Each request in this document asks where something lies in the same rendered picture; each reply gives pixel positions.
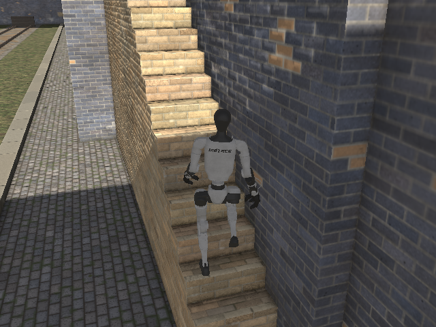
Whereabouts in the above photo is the right robot upper arm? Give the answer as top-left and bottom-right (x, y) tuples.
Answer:
(235, 139), (252, 178)

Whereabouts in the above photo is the left robot thigh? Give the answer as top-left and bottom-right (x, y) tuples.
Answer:
(194, 189), (208, 232)

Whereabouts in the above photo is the robot right forearm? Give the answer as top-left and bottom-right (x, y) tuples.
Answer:
(245, 168), (258, 196)

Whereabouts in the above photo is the robot left hand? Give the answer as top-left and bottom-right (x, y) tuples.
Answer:
(183, 171), (199, 185)

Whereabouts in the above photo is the robot right hand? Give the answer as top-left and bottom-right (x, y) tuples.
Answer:
(245, 193), (260, 209)

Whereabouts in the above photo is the left robot upper arm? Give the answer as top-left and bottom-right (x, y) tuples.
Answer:
(189, 137), (207, 173)

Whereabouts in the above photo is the robot left forearm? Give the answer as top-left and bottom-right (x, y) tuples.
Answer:
(185, 163), (195, 178)

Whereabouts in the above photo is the left robot foot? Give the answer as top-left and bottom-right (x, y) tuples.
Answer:
(199, 259), (210, 276)

